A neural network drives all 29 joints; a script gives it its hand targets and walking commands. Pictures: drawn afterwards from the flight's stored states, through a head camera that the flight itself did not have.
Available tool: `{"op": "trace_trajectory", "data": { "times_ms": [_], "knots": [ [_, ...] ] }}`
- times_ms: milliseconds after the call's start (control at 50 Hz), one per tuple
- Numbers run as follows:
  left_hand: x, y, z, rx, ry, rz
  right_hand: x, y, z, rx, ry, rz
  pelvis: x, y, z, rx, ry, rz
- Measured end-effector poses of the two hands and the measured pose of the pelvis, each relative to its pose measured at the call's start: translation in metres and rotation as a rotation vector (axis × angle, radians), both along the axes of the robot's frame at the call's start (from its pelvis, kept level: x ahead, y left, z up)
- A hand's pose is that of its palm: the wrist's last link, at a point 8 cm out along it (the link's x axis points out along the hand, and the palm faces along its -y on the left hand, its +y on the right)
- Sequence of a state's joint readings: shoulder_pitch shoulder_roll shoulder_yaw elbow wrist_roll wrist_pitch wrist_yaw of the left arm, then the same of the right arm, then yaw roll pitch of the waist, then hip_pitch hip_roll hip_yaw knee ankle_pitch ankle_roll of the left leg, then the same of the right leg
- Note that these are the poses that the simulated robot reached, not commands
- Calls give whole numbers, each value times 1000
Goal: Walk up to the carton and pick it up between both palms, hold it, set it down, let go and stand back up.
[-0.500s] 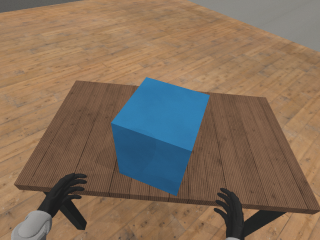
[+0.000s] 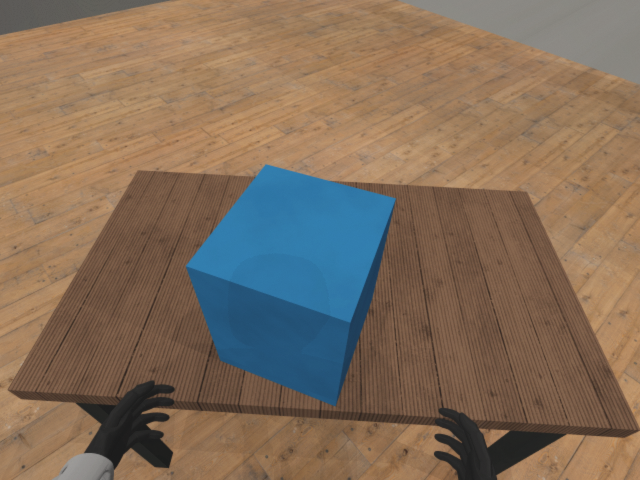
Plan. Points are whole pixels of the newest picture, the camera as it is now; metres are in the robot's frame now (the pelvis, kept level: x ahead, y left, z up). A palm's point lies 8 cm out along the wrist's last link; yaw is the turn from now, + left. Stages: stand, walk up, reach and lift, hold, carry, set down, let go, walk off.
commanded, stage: set down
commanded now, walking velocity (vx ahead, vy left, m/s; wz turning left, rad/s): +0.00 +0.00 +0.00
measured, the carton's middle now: (300, 286) +0.40 +0.06 -0.01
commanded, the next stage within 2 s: let go in 0.94 s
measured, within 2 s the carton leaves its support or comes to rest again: neither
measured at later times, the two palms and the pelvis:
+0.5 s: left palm (135, 465) +0.16 +0.24 -0.06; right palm out of the picture +0.16 -0.21 -0.07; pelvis +0.00 +0.00 +0.00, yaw +0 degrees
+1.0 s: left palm (153, 473) +0.15 +0.22 -0.07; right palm out of the picture +0.15 -0.24 -0.07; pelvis -0.02 -0.01 +0.00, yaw +0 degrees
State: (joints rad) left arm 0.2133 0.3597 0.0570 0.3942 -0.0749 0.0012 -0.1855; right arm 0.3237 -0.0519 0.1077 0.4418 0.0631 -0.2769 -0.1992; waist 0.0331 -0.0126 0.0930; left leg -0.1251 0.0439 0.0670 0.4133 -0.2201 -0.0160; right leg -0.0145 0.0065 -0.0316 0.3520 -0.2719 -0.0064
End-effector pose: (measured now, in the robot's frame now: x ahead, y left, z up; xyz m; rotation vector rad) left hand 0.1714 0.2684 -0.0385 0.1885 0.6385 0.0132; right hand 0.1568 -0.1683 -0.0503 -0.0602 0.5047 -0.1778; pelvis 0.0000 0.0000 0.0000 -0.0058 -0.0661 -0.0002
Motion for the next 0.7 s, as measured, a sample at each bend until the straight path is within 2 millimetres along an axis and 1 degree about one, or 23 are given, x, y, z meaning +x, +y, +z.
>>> {"op": "trace_trajectory", "data": {
  "times_ms": [100, 240, 380, 500, 700],
  "knots": [
    [-4, -1, -5, 2, 23, 11, -1, -7, -3, -20, 17, 20, 3, 2, 1, 0, 7, -1],
    [-10, -6, -13, 16, 59, 29, 0, -17, -10, -36, 58, 56, 2, 4, 1, -1, 9, -2],
    [-11, -18, -19, 13, 83, 36, 4, -29, -13, -54, 77, 68, 0, 2, 1, 1, 4, -2],
    [-12, -26, -24, 30, 111, 58, 1, -39, -19, -64, 127, 95, -3, -1, 2, 4, -7, -2],
    [-12, -42, -29, 22, 141, 83, 2, -58, -17, -93, 148, 117, -9, -8, 2, 10, -11, 1]
  ]
}}
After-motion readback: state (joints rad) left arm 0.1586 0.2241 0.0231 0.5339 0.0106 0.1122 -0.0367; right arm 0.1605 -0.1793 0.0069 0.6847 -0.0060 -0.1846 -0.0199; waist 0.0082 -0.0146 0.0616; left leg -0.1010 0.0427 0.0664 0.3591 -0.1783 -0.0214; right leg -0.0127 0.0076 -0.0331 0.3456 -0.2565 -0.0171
